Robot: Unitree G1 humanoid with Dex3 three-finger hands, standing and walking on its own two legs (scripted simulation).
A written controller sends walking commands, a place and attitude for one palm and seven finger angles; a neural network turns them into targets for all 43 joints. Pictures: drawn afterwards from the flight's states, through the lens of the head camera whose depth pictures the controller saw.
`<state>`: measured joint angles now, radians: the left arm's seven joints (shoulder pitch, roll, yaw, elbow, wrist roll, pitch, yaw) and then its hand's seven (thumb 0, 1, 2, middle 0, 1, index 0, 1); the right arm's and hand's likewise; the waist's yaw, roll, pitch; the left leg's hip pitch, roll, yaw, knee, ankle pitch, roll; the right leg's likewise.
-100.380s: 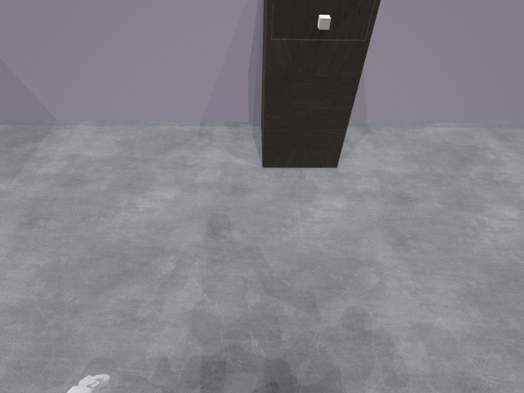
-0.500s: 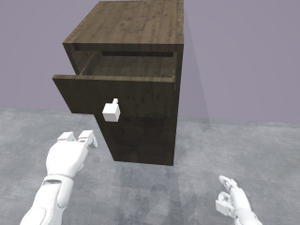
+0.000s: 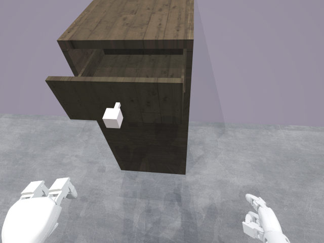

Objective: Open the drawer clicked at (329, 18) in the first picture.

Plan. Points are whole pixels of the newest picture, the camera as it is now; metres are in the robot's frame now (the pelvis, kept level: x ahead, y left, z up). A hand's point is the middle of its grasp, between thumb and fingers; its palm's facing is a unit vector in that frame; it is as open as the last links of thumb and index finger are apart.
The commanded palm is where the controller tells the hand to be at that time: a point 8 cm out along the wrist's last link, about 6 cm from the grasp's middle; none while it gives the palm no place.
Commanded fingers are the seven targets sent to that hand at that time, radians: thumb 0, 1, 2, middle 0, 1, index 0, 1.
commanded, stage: pull the drawer open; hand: left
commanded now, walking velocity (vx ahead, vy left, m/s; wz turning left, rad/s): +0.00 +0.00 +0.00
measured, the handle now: (115, 113) +0.43 +0.21 +0.06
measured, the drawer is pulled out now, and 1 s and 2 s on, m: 0.16 0.16 0.16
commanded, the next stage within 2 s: open the thumb to release the handle in 0.22 s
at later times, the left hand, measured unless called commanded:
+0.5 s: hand (44, 202) +0.17 +0.29 +0.06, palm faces +0.03 -0.06 -1.00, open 5.6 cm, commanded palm +0.13 +0.27 +0.11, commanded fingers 0.00 0.20 0.60 -0.35 -1.27 -0.35 -1.27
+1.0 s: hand (55, 207) +0.16 +0.27 +0.04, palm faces +0.03 -0.13 -0.99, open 13.6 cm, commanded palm +0.13 +0.26 +0.10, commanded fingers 0.00 -0.50 0.30 -0.30 -1.20 -0.30 -1.20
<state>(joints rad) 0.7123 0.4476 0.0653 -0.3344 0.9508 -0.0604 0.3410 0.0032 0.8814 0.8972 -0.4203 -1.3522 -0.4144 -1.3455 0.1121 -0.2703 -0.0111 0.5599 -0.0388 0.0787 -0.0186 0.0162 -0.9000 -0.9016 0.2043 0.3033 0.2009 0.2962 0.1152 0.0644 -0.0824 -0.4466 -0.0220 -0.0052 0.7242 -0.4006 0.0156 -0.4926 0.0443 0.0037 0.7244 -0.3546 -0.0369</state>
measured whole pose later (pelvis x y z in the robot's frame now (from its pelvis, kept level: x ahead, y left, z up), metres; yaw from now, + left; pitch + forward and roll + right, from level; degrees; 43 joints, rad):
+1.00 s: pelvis +0.00 +0.02 -0.01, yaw +1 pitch +8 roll -1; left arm 0.63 0.41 0.02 -0.36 0.94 0.03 0.31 0.00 -0.45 0.32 -0.32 -1.21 -0.32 -1.20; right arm 0.13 -0.24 0.01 0.53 -0.02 0.09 -0.01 0.02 -0.90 -0.90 0.20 0.30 0.20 0.30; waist 0.09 0.08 -0.11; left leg -0.50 -0.04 -0.01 0.80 -0.44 0.04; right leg -0.53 0.03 0.00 0.77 -0.39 -0.01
